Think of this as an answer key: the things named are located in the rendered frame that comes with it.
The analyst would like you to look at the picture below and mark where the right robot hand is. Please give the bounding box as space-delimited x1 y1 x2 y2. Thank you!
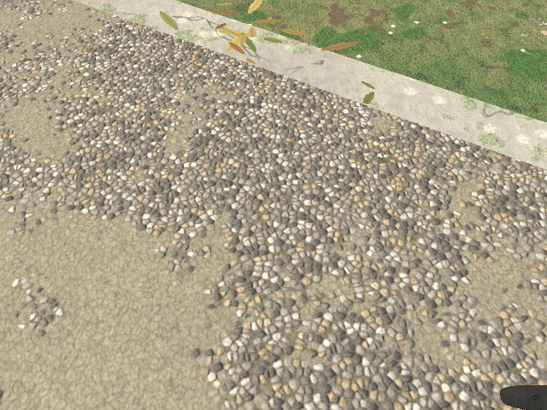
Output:
500 385 547 410

